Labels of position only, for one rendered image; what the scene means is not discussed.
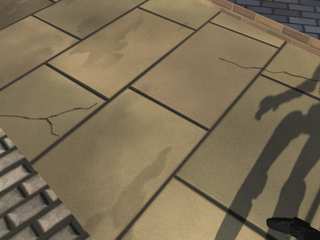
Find robot right hand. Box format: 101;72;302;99
266;217;320;240

